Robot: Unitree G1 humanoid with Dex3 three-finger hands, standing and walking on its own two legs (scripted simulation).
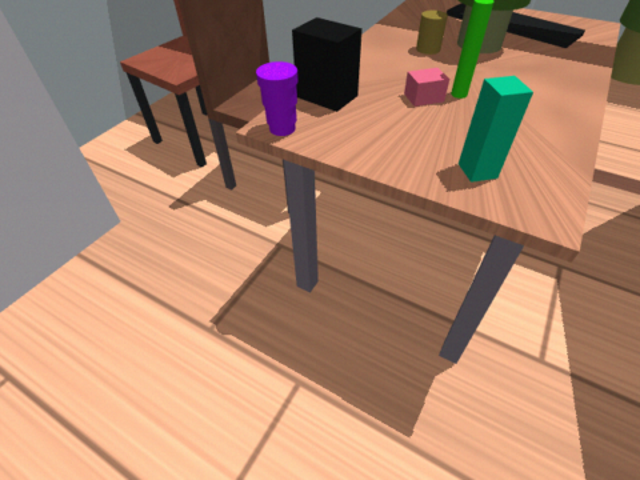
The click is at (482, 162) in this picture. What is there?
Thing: carton on end
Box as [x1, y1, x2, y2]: [458, 76, 532, 181]
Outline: 515,76 487,78 483,81 458,163 470,181 496,178 498,176 532,94 532,91
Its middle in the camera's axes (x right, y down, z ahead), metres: +0.34 -0.20 +0.77
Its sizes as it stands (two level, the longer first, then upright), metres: 0.064 0.061 0.194
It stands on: a support 0.72 m high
